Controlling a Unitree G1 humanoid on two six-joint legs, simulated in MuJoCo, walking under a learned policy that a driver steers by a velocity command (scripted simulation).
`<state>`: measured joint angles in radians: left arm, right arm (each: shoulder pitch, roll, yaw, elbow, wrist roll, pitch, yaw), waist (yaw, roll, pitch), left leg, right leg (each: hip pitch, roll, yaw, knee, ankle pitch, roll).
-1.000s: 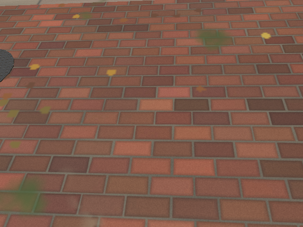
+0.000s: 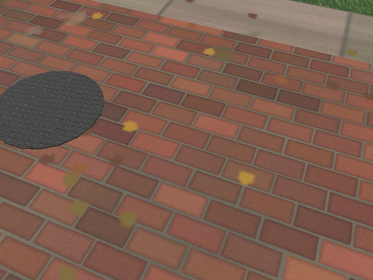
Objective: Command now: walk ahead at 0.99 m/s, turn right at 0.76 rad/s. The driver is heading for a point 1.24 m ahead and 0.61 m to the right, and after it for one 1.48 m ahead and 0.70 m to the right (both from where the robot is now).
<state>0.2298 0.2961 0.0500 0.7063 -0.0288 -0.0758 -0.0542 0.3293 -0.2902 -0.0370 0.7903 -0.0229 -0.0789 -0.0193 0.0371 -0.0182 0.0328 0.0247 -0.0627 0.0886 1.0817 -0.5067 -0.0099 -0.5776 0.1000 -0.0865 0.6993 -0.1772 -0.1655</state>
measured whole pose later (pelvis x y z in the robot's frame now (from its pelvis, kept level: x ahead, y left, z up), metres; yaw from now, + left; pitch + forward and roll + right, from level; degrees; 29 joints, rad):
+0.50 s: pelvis +0.46 +0.01 +0.03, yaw -29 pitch +1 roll +3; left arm 0.32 0.31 0.05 0.72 -0.03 -0.03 0.00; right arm 0.18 -0.28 -0.05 0.60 0.00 -0.12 -0.01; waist 0.01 -0.03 0.02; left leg -0.34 -0.03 -0.03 0.54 -0.22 -0.04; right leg -0.39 0.04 0.10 1.35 -0.37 -0.07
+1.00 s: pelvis +0.79 -0.26 +0.03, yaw -54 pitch -1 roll +0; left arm 0.33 0.28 0.05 0.71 0.01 -0.06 -0.04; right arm 0.22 -0.26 -0.01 0.71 0.03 -0.13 -0.01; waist 0.01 0.02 0.05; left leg -0.46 0.09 -0.10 1.34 -0.30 0.03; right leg -0.31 0.14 -0.05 0.57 -0.24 -0.15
